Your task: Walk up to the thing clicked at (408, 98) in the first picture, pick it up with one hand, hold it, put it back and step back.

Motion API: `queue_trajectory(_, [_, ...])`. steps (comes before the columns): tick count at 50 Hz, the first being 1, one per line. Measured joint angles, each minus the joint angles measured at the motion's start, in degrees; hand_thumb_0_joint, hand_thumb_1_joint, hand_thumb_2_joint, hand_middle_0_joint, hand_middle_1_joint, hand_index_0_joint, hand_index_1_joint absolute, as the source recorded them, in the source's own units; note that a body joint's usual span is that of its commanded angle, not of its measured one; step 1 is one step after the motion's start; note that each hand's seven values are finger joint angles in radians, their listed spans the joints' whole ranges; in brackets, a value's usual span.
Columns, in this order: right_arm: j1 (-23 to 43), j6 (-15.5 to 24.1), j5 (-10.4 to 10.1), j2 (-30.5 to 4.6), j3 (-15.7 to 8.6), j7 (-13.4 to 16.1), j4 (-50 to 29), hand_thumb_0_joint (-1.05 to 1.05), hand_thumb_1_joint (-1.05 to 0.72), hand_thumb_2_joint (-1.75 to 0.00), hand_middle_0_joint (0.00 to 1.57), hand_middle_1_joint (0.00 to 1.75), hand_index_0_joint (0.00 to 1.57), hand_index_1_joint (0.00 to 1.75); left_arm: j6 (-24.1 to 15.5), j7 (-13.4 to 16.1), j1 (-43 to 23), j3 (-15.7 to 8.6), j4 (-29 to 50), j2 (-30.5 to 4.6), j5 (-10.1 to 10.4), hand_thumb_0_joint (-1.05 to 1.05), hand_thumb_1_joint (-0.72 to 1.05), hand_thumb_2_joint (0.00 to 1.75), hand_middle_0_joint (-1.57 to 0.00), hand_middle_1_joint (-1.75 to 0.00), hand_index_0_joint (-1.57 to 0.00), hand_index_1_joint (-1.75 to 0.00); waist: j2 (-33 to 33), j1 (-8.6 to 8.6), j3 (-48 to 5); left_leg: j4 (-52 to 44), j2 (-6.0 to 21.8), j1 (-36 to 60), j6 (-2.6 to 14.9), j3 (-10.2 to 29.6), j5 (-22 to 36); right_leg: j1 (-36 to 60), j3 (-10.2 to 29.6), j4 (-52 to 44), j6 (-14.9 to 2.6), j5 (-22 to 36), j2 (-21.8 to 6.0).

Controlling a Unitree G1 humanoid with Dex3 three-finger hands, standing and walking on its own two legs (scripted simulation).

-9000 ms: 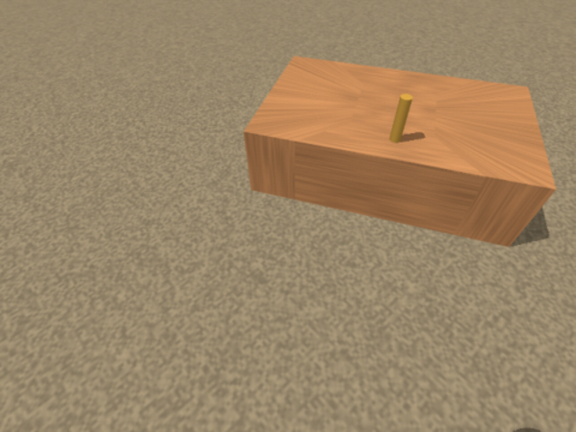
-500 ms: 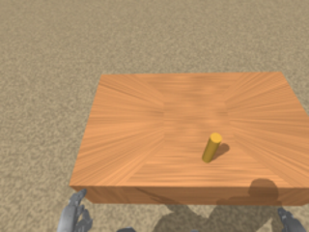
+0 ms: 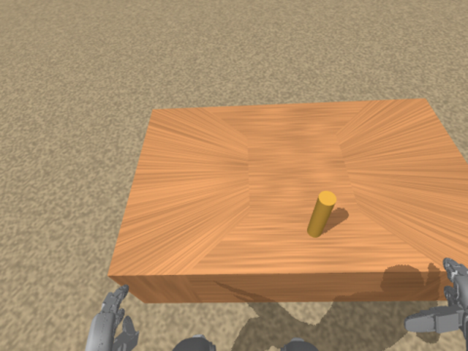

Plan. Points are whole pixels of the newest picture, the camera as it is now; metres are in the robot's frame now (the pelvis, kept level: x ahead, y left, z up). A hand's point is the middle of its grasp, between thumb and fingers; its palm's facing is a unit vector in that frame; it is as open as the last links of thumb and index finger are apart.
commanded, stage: go down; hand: right
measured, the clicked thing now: (320, 216) +0.50 -0.19 -0.26
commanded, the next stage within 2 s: approach in 1.20 s
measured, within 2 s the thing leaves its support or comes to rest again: neither
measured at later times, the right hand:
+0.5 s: hand (438, 227) +0.35 -0.34 -0.02, palm faces +0.15 +0.98 -0.14, open 17.6 cm
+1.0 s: hand (443, 201) +0.40 -0.36 -0.01, palm faces +0.15 +0.98 -0.10, open 17.5 cm
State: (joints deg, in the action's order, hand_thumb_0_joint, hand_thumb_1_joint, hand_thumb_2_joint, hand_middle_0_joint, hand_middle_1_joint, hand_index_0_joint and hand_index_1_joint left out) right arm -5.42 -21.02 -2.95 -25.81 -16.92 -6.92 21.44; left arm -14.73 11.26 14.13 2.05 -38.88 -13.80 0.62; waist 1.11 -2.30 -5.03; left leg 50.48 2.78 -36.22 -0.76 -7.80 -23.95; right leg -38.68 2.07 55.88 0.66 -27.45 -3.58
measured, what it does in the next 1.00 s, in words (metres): stands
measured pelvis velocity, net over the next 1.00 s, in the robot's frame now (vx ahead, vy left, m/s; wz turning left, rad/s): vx -0.01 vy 0.00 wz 0.05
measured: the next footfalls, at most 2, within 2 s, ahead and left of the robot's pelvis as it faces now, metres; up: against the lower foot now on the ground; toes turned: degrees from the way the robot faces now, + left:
none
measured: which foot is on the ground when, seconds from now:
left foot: down 0.00-1.00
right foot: down 0.00-1.00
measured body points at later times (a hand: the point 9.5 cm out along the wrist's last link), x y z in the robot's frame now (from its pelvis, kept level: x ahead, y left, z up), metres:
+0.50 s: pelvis -0.02 +0.00 -0.01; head +0.09 -0.02 +0.42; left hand +0.03 +0.29 -0.11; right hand +0.34 -0.39 -0.01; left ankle +0.01 +0.13 -0.69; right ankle +0.00 -0.12 -0.69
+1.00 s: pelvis -0.01 +0.00 -0.03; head +0.13 -0.04 +0.40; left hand +0.04 +0.28 -0.12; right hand +0.39 -0.41 +0.00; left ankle +0.01 +0.13 -0.69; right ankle +0.00 -0.12 -0.69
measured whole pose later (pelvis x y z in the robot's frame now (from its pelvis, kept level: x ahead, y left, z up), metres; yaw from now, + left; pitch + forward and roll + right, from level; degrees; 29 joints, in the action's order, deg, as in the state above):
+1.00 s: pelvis -0.01 +0.00 -0.03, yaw +3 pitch +21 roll +4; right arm 35.0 13.1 -3.7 -47.8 -36.2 -29.6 69.5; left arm -6.8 4.5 18.0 3.4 -39.6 -18.0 -1.1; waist -1.3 -6.0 -4.1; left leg 57.1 1.9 -54.4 -0.5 -5.9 -23.7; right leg -56.0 0.9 62.8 0.3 -28.3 -4.7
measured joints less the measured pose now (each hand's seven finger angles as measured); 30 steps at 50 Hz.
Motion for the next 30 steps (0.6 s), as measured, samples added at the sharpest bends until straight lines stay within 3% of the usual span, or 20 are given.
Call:
queue_trajectory(8, [13.6,6.8,-0.7,-5.3,-5.2,-7.4,16.2,-0.01,0.54,-0.04,0.05,0.05,0.04,0.06,1.2,-1.3,1.1,-0.6,-1.1,-1.1,-0.4,0.01,0.92,0.89,-0.20,-0.30,-0.21,-0.30,0.1,-1.42,0.6,-1.1,-0.3,-1.2,0.10,0.8,1.4,-0.7,-0.9,-1.3,-0.09,1.2,-0.2])
queue_trajectory(14, [19.8,15.1,-0.5,-8.1,-9.0,-12.3,25.6,-0.01,0.56,-0.05,0.04,0.05,0.04,0.06,3.0,-2.9,3.5,-1.4,-1.1,-2.2,-0.8,0.01,0.92,0.89,-0.20,-0.30,-0.21,-0.30,-0.3,-1.55,1.5,-0.2,-0.2,-4.3,0.13,1.8,1.8,-3.1,-1.7,-1.0,-0.24,1.6,-0.2])
queue_trajectory(21, [27.3,24.5,-0.6,-11.9,-12.8,-16.1,35.3,-0.01,0.57,-0.05,0.04,0.06,0.04,0.06,5.0,-4.0,4.8,-1.3,-1.5,-3.1,-1.1,0.01,0.91,0.89,-0.20,-0.29,-0.21,-0.30,-1.2,-1.91,1.6,3.0,-0.2,-9.5,0.37,2.0,1.3,-8.1,-1.8,1.9,-0.18,1.2,-0.4])
queue_trajectory(30, [34.6,30.0,0.2,-16.6,-15.8,-18.9,43.7,-0.01,0.57,-0.05,0.04,0.06,0.04,0.06,6.1,-4.9,4.8,-0.4,-1.7,-3.8,-1.4,0.01,0.92,0.88,-0.20,-0.29,-0.21,-0.29,-2.0,-2.83,1.5,4.5,-0.6,-13.2,0.61,2.0,1.4,-11.8,-1.6,3.7,-0.07,1.0,-0.8])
